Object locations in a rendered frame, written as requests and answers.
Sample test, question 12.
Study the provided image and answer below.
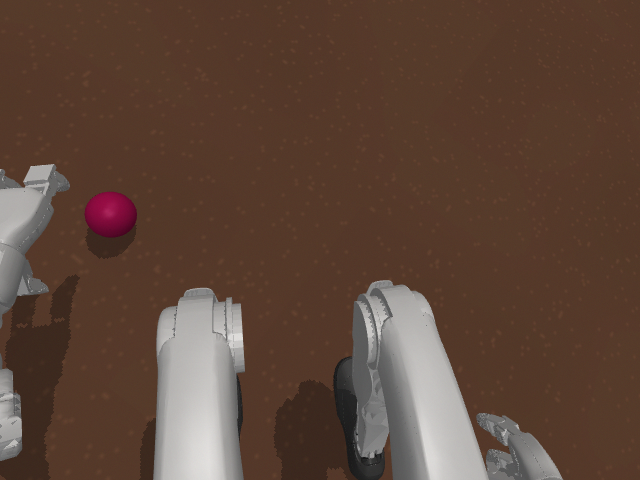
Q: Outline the right robot foot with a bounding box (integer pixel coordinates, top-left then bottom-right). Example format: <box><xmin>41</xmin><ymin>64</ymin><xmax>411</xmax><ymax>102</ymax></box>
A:
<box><xmin>334</xmin><ymin>356</ymin><xmax>385</xmax><ymax>480</ymax></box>

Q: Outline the left robot hand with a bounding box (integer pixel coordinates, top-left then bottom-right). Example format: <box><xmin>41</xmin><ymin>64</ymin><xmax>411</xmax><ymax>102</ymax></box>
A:
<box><xmin>0</xmin><ymin>164</ymin><xmax>70</xmax><ymax>296</ymax></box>

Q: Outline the ball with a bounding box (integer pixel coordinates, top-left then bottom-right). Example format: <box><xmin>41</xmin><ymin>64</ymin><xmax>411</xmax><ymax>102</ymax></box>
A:
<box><xmin>85</xmin><ymin>192</ymin><xmax>137</xmax><ymax>238</ymax></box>

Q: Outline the left robot arm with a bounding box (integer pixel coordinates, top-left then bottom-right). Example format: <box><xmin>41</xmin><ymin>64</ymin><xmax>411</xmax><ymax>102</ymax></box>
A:
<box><xmin>0</xmin><ymin>243</ymin><xmax>26</xmax><ymax>461</ymax></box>

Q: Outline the right robot hand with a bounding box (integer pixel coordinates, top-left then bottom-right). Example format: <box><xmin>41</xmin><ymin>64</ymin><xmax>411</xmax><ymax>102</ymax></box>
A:
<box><xmin>476</xmin><ymin>413</ymin><xmax>563</xmax><ymax>480</ymax></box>

